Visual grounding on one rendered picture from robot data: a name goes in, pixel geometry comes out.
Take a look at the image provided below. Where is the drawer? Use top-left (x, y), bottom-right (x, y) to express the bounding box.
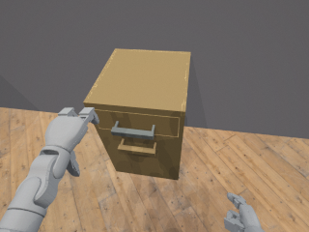
top-left (95, 109), bottom-right (180, 137)

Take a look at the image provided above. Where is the cabinet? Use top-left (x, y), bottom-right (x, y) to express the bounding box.
top-left (83, 48), bottom-right (191, 181)

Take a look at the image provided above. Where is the robot left forearm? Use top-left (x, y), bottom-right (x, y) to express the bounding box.
top-left (0, 145), bottom-right (71, 232)

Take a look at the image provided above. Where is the handle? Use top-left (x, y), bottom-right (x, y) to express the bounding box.
top-left (111, 121), bottom-right (155, 140)
top-left (118, 144), bottom-right (156, 157)

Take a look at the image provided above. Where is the robot left hand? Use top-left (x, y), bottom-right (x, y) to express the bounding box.
top-left (44, 107), bottom-right (99, 177)

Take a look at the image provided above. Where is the robot right hand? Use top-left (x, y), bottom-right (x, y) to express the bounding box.
top-left (224, 192), bottom-right (262, 232)

